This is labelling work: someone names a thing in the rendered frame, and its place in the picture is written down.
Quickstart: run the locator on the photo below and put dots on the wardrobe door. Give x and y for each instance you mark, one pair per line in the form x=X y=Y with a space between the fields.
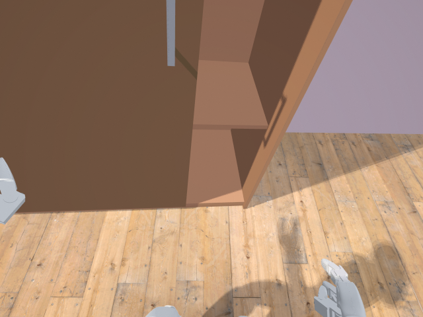
x=91 y=116

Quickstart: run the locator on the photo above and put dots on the left robot hand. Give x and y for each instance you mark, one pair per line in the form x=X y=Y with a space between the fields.
x=10 y=199

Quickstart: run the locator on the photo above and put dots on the right robot hand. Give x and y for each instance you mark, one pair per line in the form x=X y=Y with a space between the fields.
x=344 y=299

